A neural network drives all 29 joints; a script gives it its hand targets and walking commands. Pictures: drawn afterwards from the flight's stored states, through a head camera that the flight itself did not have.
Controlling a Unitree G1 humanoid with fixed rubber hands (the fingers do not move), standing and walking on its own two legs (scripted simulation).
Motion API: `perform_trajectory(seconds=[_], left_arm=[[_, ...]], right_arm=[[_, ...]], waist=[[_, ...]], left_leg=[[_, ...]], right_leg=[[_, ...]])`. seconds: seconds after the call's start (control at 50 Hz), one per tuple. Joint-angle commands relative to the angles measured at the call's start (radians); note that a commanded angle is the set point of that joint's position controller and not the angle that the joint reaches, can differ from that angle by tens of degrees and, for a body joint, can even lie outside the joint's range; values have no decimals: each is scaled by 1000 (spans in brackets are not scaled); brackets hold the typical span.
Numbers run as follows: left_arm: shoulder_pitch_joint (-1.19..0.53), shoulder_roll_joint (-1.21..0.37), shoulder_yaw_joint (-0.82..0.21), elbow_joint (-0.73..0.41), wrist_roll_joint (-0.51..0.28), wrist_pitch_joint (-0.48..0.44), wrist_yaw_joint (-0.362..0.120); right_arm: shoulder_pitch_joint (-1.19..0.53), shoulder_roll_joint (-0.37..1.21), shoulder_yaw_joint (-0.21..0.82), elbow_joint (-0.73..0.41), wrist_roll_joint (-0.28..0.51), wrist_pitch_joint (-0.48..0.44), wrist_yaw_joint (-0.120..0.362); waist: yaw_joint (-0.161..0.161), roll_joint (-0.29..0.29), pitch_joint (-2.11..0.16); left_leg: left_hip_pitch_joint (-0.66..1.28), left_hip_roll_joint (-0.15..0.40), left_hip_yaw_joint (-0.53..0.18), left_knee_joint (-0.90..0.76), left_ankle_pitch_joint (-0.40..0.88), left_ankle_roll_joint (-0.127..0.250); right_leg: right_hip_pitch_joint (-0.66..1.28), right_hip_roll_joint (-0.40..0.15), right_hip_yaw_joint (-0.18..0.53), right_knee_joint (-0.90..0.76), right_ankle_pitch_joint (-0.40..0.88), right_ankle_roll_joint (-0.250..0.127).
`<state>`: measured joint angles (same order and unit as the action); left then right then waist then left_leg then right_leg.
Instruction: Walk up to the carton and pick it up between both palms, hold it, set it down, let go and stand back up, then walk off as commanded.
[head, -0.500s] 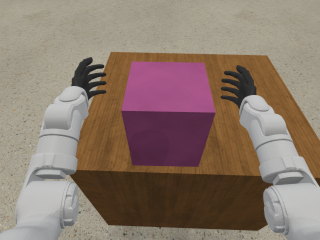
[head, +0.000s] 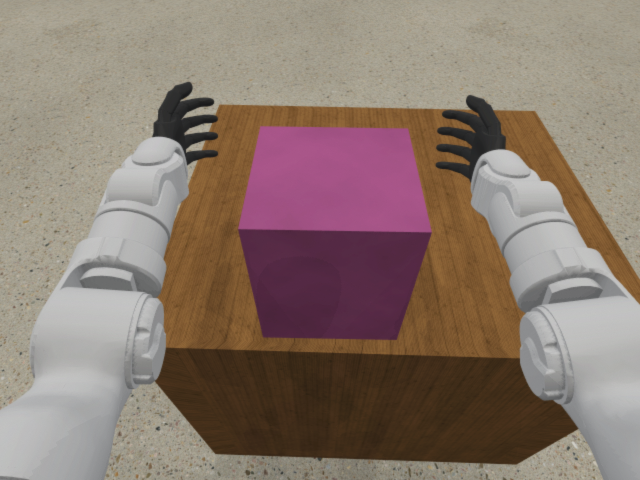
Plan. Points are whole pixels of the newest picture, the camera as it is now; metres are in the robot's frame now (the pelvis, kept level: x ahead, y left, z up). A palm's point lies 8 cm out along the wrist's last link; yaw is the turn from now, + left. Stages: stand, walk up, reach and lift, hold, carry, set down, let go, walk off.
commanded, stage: reach and lift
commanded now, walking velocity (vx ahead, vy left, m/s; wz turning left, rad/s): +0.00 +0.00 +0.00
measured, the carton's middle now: (331, 238) +0.46 +0.02 +0.04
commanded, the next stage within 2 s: none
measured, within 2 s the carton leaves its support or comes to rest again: neither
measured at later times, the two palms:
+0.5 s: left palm (184, 212) +0.45 +0.22 +0.10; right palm (479, 209) +0.46 -0.18 +0.11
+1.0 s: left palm (216, 223) +0.46 +0.19 +0.06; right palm (442, 220) +0.47 -0.14 +0.07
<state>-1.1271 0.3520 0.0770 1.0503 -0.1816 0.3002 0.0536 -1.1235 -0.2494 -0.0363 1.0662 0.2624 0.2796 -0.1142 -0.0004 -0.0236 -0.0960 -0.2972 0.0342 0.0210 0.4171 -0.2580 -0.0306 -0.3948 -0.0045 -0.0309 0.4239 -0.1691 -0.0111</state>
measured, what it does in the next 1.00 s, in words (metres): stands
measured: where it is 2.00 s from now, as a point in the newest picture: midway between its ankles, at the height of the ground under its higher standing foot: outside the picture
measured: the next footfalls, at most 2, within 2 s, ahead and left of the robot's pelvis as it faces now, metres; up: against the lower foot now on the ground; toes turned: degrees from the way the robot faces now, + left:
none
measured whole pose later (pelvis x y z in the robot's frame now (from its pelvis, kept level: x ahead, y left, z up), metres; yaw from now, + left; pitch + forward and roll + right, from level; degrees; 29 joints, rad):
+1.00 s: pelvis +0.01 -0.01 -0.01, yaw +0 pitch +23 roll +1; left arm -1.01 0.24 0.07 1.35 -0.21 -0.31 0.00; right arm -1.01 -0.15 -0.01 1.21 0.21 -0.17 -0.09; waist 0.00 -0.02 -0.21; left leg -0.59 0.03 0.02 0.42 -0.23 -0.04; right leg -0.68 0.00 -0.03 0.42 -0.14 -0.01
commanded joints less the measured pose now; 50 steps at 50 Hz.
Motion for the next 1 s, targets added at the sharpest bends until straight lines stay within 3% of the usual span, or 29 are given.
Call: perform_trajectory(seconds=[0.0,0.02,0.04,0.06,0.08,0.12,0.18,0.24,0.28,0.3,0.34,0.36,0.38,0.4,0.42,0.44,0.46,0.52,0.6,0.62,0.66,0.7,0.74,0.78,0.8,0.82,0.88,0.94,0.98], left_arm=[[-519,188,-32,8,-59,-90,-3],[-474,170,-34,8,-53,-104,-6],[-486,158,-48,0,-51,-119,-3],[-472,164,-24,61,-52,-136,-6],[-482,136,-72,42,-72,-164,-11],[-465,139,-53,72,-71,-203,-19],[-424,110,-93,110,-81,-275,-26],[-445,132,-73,145,-85,-339,-27],[-436,92,-107,111,-107,-387,-23],[-397,77,-112,202,-109,-403,-34],[-448,116,-100,183,-120,-439,-30],[-389,93,-112,203,-126,-457,-39],[-426,110,-114,193,-137,-473,-40],[-429,91,-131,209,-154,-497,-44],[-413,86,-134,237,-164,-514,-45],[-394,74,-134,244,-149,-526,-46],[-386,76,-120,218,-142,-541,-48],[-392,69,-130,231,-154,-575,-51],[-383,74,-96,238,-119,-606,-59],[-380,53,-103,235,-136,-615,-58],[-372,65,-72,247,-127,-625,-67],[-339,64,-58,232,-101,-635,-67],[-344,48,-49,219,-90,-641,-58],[-356,19,-54,211,-86,-646,-57],[-339,22,-34,182,-68,-652,-56],[-338,36,10,210,-39,-649,-60],[-374,-46,12,143,3,-671,-62],[-330,-61,45,130,51,-675,-55],[-369,-82,81,130,110,-655,-38]], right_arm=[[-459,-178,-2,-111,33,-100,-11],[-443,-171,28,-95,42,-114,-7],[-442,-179,9,-80,40,-126,-5],[-433,-146,33,-66,38,-129,0],[-429,-153,29,-30,42,-142,4],[-440,-135,43,-44,36,-171,3],[-380,-126,35,-6,25,-227,4],[-402,-106,62,-19,31,-260,14],[-380,-105,59,-17,45,-301,25],[-353,-90,61,65,47,-304,32],[-393,-98,67,-8,35,-328,29],[-354,-88,85,13,44,-339,29],[-391,-88,75,-40,45,-356,30],[-382,-75,75,-19,54,-366,32],[-377,-69,97,-10,64,-374,39],[-343,-61,94,34,52,-383,42],[-325,-68,86,45,44,-392,40],[-330,-71,74,5,29,-430,44],[-331,-61,87,1,29,-455,42],[-341,-56,86,-5,29,-462,38],[-336,-32,111,-44,30,-467,34],[-300,-46,83,-21,17,-484,25],[-310,-44,98,-15,34,-490,28],[-299,-19,80,-16,19,-496,25],[-301,-24,84,-41,6,-507,21],[-309,11,99,-63,-1,-503,14],[-288,118,71,-81,-46,-513,19],[-250,84,-18,-31,-137,-531,12],[-266,98,-89,-2,-200,-535,-4]], waist=[[-13,38,-676],[2,20,-646],[-14,47,-662],[18,6,-626],[-5,38,-621],[11,-1,-619],[-12,34,-657],[30,-1,-675],[18,41,-745],[9,36,-664],[21,-7,-772],[21,-13,-718],[24,0,-769],[15,5,-799],[37,-11,-790],[15,-2,-767],[23,-2,-759],[7,-7,-837],[33,17,-850],[25,-14,-869],[43,-51,-886],[16,-37,-883],[41,-16,-901],[25,5,-923],[31,-15,-945],[62,-27,-937],[25,3,-941],[5,39,-924],[-6,61,-920]], left_leg=[[-11,-53,-6,25,533,-42],[-9,-49,-7,30,554,-49],[12,-45,-9,30,550,-54],[-23,-45,-3,32,524,-39],[-16,-45,-7,23,515,-45],[-71,-49,12,22,461,-30],[-50,-46,4,28,495,-41],[-124,-42,13,25,453,-29],[-68,-33,18,43,517,-44],[-107,-33,17,44,482,-41],[-150,-35,23,36,423,-28],[-169,-34,22,45,431,-27],[-187,-34,23,39,434,-31],[-195,-34,24,50,426,-31],[-217,-33,32,56,420,-21],[-230,-37,26,50,408,-30],[-222,-33,30,49,404,-28],[-210,-26,29,71,442,-33],[-267,-33,43,65,457,-30],[-291,-36,45,71,452,-30],[-341,-41,50,66,463,-13],[-332,-48,48,58,464,-20],[-302,-41,46,64,505,-26],[-282,-39,37,77,521,-30],[-272,-42,44,80,550,-34],[-316,-48,55,79,535,-20],[-417,-48,50,10,484,0],[-255,-35,33,75,591,-53],[-232,-39,37,79,594,-61]], right_leg=[[459,37,12,-10,582,7],[460,43,6,2,584,6],[428,46,-3,-6,549,2],[426,43,8,-12,519,7],[414,39,5,-14,511,5],[446,33,12,-3,521,9],[412,34,2,2,513,2],[406,24,13,11,485,9],[353,31,-3,19,494,2],[332,25,1,23,458,2],[379,16,10,33,467,12],[391,14,16,48,507,17],[391,13,11,54,504,22],[361,13,6,62,485,21],[355,11,18,71,493,24],[364,8,14,73,482,21],[365,9,16,74,472,22],[322,13,1,90,499,29],[394,-4,27,98,585,32],[398,5,21,113,588,34],[458,-7,41,124,665,46],[475,-5,31,119,691,50],[433,3,26,118,675,43],[431,-1,33,111,674,38],[442,5,27,114,724,41],[481,-4,44,127,754,49],[570,-27,50,141,804,57],[454,3,24,113,757,40],[431,10,10,91,721,37]])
